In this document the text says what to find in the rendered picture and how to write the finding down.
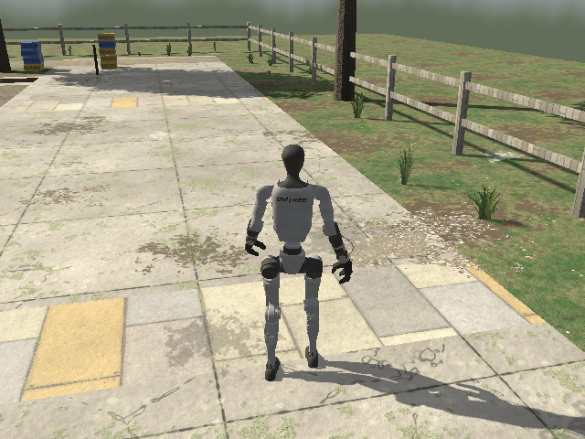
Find robot right shin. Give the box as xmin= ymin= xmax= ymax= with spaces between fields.
xmin=306 ymin=298 xmax=319 ymax=356

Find right robot forearm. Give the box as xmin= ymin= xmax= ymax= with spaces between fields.
xmin=328 ymin=222 xmax=349 ymax=263

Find left robot forearm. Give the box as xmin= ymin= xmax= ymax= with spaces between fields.
xmin=246 ymin=218 xmax=260 ymax=245

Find robot left upper arm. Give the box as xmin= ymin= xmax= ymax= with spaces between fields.
xmin=249 ymin=184 xmax=274 ymax=232

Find robot left hand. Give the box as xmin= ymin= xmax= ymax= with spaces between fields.
xmin=245 ymin=241 xmax=266 ymax=256

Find humanoid robot head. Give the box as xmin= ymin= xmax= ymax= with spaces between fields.
xmin=277 ymin=145 xmax=309 ymax=188

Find robot right upper arm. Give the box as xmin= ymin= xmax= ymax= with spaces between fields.
xmin=312 ymin=185 xmax=337 ymax=237

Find robot right hand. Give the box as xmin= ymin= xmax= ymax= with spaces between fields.
xmin=332 ymin=259 xmax=353 ymax=284

